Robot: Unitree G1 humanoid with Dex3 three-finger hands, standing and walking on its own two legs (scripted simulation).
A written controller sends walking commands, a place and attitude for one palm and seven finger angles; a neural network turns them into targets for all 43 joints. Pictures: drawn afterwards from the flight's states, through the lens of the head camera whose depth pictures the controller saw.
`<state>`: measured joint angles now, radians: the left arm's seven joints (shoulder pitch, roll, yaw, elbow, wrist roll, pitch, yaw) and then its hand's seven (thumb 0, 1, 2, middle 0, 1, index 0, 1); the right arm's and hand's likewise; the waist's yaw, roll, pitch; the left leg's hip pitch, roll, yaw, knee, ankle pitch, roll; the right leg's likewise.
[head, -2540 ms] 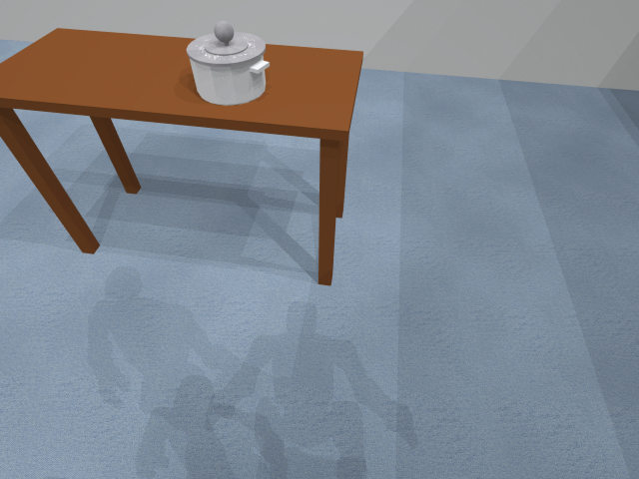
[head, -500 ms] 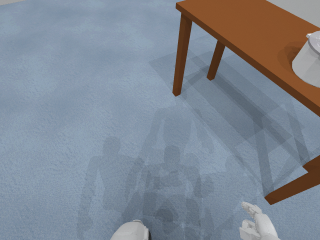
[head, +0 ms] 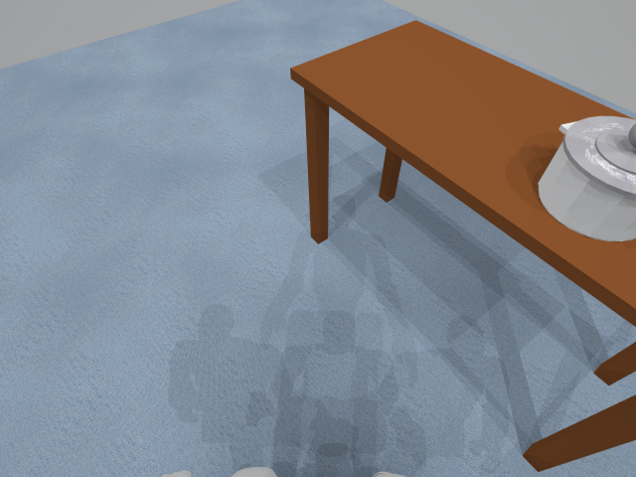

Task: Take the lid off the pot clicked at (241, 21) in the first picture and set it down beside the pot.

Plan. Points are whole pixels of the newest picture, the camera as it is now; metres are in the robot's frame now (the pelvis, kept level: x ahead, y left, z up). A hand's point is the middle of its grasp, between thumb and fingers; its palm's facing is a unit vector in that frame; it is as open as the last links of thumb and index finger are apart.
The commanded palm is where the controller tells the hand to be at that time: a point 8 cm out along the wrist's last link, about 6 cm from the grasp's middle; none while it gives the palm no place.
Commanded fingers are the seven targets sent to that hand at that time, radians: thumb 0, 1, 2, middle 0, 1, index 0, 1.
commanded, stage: turn to face it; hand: left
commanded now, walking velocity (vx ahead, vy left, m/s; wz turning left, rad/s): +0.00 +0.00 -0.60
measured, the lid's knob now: out of the picture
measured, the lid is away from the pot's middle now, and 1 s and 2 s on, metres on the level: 0.01 0.01 0.01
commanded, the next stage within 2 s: take the last steps up to it in 1.26 s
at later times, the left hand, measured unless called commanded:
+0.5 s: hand (152, 467) +0.15 +0.25 -0.16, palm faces -0.21 -0.95 -0.21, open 7.4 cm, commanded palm none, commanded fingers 0.00 0.90 0.90 -0.20 -0.30 -0.20 -0.30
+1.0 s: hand (236, 418) +0.22 +0.14 -0.15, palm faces -0.56 -0.80 -0.24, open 7.4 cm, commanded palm none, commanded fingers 0.00 0.90 0.90 -0.20 -0.30 -0.20 -0.30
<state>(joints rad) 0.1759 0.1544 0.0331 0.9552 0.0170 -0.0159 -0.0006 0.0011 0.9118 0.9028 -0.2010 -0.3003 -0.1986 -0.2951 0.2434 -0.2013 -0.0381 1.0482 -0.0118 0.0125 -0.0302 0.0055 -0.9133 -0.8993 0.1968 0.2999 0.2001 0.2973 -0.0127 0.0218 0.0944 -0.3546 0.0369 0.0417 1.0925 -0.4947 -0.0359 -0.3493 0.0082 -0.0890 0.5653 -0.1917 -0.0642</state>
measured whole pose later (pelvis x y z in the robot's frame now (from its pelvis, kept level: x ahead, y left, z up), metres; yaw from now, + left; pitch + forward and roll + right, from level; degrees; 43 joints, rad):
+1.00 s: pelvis +0.02 +0.04 +0.01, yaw -35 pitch +0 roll +0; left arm 0.15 0.22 0.06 0.89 0.03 0.06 -0.01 0.01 0.91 0.90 -0.20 -0.30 -0.20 -0.30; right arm 0.19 -0.25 -0.06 0.91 -0.01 0.05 -0.02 0.01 -0.91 -0.90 0.20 0.30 0.20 0.30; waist -0.01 0.00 0.08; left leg -0.43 0.09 0.05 0.89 -0.41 -0.08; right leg -0.29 0.01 0.04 0.53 -0.24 0.00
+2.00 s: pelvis +0.13 -0.04 +0.00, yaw -49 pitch +0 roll +0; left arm 0.34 0.18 0.06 1.13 0.02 0.00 -0.01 0.01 0.91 0.90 -0.20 -0.30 -0.20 -0.29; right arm 0.22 -0.14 -0.02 1.01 -0.03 -0.06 -0.03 0.00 -0.92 -0.90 0.20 0.30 0.20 0.30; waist 0.01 -0.05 0.06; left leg -0.27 0.04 0.16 0.56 -0.28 0.03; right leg -0.35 -0.03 -0.03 1.11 -0.43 -0.03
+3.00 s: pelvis +0.23 -0.08 +0.00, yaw -49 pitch -1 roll +0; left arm 0.35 0.19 0.00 0.98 0.02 0.03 0.02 0.01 0.91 0.90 -0.20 -0.30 -0.20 -0.29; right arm 0.23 -0.18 0.00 0.90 -0.01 0.02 -0.01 0.00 -0.92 -0.90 0.20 0.30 0.20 0.30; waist 0.02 0.04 0.01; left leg -0.26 -0.07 0.11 0.52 -0.25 0.10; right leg -0.27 -0.02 0.00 0.55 -0.27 0.01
